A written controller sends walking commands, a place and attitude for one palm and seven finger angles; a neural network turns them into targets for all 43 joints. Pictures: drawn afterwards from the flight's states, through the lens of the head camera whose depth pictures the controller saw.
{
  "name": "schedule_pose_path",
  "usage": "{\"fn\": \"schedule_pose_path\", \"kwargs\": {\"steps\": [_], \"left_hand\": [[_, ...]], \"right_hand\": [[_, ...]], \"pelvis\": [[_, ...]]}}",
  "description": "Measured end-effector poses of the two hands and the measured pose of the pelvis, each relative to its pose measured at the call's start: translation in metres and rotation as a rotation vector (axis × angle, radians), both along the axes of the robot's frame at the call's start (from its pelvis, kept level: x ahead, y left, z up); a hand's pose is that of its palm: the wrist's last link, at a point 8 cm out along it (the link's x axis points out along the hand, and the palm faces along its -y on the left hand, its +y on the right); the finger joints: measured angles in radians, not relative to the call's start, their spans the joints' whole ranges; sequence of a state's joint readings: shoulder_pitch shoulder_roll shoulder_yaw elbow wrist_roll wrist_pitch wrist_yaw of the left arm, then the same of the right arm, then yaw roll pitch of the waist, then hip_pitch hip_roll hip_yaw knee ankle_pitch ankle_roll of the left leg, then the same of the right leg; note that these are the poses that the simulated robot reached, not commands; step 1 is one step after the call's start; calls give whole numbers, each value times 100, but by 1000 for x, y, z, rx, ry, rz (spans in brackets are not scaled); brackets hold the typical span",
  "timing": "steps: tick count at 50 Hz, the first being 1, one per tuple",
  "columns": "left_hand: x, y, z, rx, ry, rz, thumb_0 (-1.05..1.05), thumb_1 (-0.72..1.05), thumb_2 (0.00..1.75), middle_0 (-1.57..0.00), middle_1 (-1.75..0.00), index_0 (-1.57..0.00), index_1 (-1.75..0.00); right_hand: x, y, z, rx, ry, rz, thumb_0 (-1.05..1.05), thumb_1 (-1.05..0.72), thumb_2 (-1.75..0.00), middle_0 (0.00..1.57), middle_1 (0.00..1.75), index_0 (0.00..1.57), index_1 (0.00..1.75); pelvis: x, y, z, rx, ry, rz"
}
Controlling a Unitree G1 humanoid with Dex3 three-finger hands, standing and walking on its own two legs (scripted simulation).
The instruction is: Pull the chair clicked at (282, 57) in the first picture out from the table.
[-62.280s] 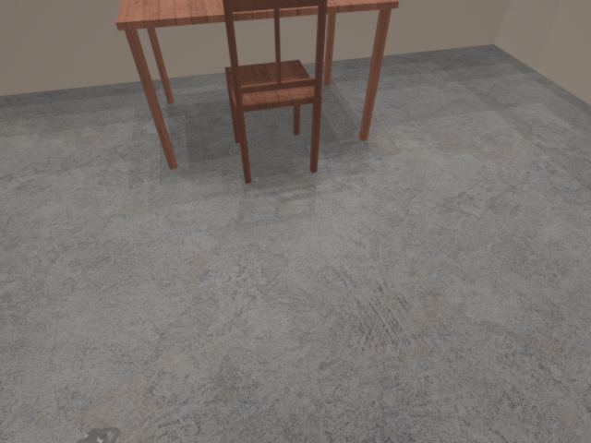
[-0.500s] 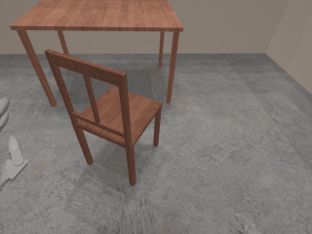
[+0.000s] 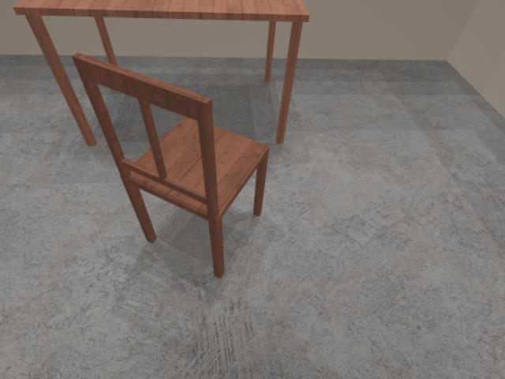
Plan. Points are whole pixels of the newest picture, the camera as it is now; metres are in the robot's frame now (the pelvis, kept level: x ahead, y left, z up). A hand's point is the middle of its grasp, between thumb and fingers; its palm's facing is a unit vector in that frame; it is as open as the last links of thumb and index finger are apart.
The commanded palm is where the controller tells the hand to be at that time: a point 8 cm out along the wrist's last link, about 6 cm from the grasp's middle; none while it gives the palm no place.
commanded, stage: let the arm hang, fingers relaxed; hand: left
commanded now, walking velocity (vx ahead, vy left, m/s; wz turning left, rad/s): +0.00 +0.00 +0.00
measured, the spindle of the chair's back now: (154, 142) +0.70 +0.31 -0.10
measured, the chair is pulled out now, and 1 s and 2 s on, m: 0.57 0.57 0.57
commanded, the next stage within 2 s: look to check the result in 0.76 s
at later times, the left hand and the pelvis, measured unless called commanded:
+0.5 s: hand out of the picture +0.02 +0.17 -0.16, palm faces +0.00 -0.98 -0.20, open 7.3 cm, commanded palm none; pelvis +0.01 +0.00 +0.01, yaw -1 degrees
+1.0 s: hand out of the picture +0.02 +0.15 -0.16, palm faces +0.01 -0.98 -0.18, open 7.4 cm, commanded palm none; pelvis +0.03 -0.01 +0.01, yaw -1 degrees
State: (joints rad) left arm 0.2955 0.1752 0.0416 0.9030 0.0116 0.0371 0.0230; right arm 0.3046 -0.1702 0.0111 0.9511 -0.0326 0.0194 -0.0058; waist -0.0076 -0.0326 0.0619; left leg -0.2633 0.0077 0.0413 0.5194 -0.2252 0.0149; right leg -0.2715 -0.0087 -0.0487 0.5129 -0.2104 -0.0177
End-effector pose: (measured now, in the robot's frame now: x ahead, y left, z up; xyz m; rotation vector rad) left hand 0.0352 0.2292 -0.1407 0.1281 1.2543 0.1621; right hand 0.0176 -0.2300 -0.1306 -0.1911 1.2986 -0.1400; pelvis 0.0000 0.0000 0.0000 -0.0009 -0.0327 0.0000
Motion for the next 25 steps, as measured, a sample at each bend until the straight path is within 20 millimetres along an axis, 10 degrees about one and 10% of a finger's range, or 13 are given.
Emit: {"fn": "schedule_pose_path", "kwargs": {"steps": [11,25], "left_hand": [[-75,17,13,54,268,16,0,94,90,-20,-29,-20,-30],[-22,-13,7,12,145,-21,1,92,90,-20,-29,-20,-30]], "right_hand": [[-54,15,-10,47,178,-74,1,-90,-90,20,30,20,30],[-34,38,-19,117,125,-89,1,-90,-90,20,30,20,30]], "pelvis": [[7,4,6,1,7,-10],[13,2,6,11,-2,-20]]}}
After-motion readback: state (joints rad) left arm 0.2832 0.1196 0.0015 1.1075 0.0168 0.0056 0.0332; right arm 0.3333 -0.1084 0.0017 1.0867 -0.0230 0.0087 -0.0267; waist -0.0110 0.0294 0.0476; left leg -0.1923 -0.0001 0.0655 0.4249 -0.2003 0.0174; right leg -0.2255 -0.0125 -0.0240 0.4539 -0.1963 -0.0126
